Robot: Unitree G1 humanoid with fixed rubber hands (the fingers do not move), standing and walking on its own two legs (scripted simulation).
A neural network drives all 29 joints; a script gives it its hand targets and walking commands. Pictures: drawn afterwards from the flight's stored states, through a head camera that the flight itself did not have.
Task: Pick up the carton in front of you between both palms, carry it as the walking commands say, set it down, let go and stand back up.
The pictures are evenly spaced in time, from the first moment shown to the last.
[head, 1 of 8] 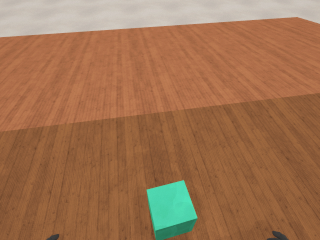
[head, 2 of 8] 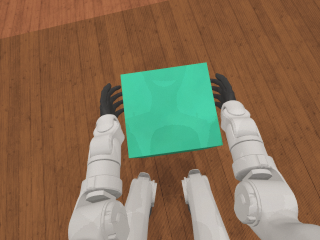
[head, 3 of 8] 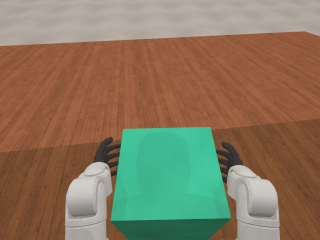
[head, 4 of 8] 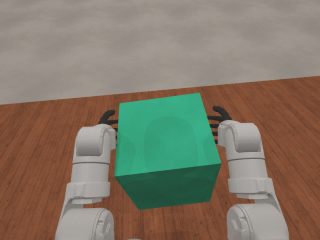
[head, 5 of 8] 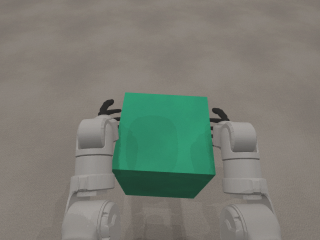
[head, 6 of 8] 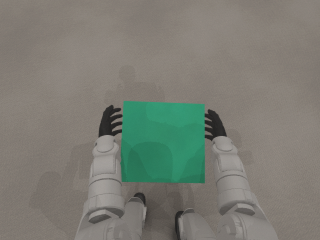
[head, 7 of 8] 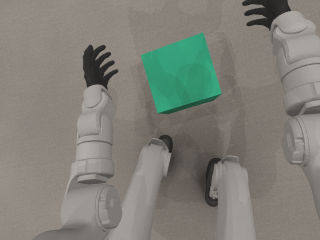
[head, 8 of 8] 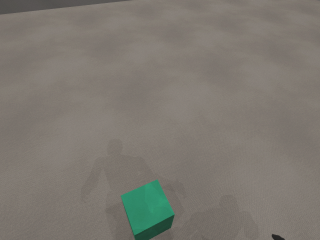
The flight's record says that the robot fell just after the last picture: no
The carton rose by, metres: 0.68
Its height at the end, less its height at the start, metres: -0.43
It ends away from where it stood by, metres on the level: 5.09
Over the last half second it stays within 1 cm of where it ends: yes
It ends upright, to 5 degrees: yes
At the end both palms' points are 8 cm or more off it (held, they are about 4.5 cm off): yes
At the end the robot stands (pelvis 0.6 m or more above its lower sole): yes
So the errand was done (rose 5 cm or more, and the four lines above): yes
